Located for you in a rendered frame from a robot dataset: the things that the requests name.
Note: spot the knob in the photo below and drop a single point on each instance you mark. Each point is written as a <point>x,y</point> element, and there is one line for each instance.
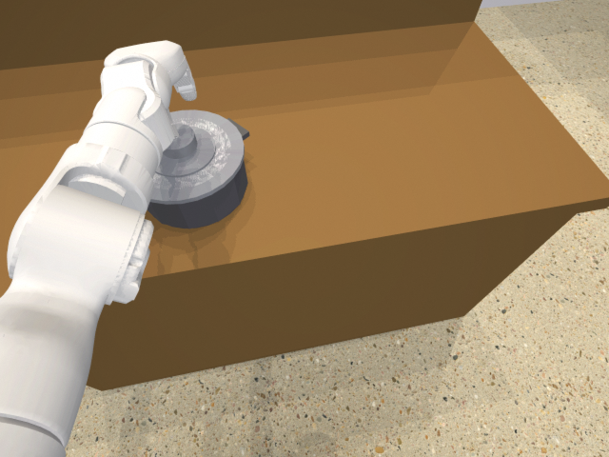
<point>184,145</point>

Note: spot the lid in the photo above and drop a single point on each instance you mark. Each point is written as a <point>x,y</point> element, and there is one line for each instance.
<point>218,157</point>

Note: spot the robot left upper arm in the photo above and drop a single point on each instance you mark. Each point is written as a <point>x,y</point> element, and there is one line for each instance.
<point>80,253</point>

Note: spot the robot left forearm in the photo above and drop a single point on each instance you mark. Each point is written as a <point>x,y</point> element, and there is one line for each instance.
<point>121,147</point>

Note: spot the table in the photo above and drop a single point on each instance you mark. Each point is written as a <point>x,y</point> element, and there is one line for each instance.
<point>398,168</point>

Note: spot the robot left hand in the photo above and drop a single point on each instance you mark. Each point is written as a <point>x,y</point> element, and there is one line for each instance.
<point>171,57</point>

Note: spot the pot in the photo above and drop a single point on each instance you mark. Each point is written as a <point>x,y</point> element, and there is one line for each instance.
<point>208,210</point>

